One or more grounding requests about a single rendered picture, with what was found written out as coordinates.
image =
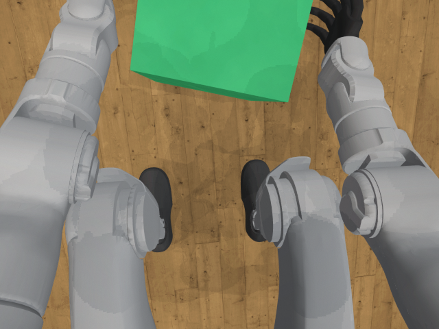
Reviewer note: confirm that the robot left upper arm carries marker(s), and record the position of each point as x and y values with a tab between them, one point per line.
44	168

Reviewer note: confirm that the robot right upper arm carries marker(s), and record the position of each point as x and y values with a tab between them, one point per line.
396	210

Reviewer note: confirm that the robot right forearm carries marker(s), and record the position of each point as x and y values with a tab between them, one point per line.
367	133

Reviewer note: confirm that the robot left thigh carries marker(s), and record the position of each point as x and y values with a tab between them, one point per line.
116	228

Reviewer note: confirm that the robot right hand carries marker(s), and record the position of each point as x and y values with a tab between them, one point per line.
347	21

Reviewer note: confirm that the robot thigh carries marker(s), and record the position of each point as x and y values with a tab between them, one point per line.
314	277
116	228

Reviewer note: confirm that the robot right thigh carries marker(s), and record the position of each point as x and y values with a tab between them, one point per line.
314	277

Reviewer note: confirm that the carton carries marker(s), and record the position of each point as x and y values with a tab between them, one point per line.
246	49

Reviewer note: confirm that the robot left forearm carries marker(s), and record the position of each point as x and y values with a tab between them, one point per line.
73	70

